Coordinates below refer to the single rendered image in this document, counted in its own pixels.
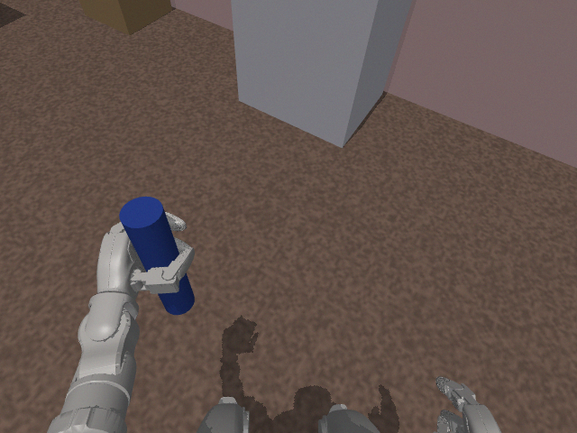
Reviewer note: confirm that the left robot hand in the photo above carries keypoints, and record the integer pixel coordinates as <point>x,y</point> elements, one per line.
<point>119,267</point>

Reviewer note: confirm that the left robot arm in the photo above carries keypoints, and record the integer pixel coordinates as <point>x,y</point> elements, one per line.
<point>102,386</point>

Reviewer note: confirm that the right robot hand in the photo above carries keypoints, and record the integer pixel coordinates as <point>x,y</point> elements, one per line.
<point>476,418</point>

